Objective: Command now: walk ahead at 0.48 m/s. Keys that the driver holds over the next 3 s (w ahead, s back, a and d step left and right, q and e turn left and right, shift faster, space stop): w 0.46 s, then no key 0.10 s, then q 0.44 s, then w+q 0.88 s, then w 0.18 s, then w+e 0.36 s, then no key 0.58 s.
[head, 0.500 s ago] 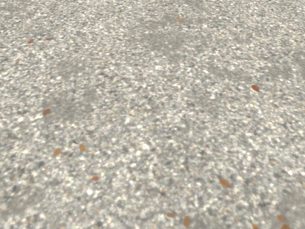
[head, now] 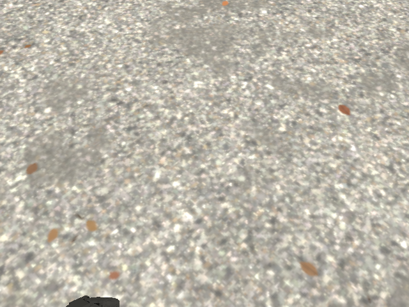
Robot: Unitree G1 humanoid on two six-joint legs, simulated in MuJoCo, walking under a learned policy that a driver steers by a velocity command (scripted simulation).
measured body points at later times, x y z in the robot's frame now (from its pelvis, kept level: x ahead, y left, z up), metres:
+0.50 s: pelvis +0.28 -0.01 +0.01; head +0.31 -0.01 +0.46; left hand +0.19 +0.22 -0.13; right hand +0.47 -0.23 -0.11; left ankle +0.45 +0.11 -0.69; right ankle +0.16 -0.07 -0.73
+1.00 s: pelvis +0.42 +0.01 +0.01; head +0.45 +0.02 +0.46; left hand +0.51 +0.27 -0.12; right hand +0.48 -0.26 -0.12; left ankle +0.47 +0.08 -0.73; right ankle +0.48 -0.13 -0.68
